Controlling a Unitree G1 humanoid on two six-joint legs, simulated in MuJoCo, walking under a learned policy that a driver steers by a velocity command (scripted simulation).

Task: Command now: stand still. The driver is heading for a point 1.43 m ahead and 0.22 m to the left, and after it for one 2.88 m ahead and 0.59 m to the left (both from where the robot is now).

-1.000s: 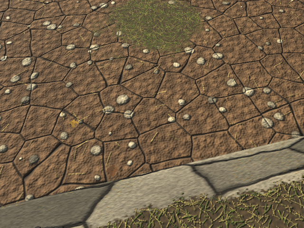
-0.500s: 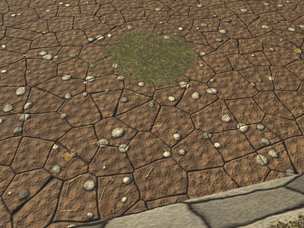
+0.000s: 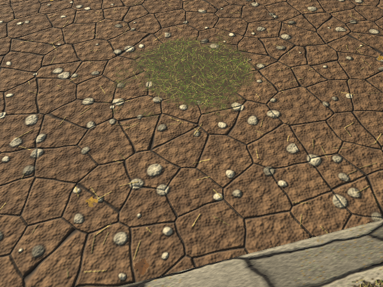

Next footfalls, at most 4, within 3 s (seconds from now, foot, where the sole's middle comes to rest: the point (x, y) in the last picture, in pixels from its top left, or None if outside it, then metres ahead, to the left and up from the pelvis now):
2.04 left None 0.47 0.12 -0.77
2.60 right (230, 217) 0.78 -0.12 -0.77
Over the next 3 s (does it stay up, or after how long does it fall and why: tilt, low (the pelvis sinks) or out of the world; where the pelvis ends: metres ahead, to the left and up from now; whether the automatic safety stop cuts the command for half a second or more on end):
stays up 0.82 -0.02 0.01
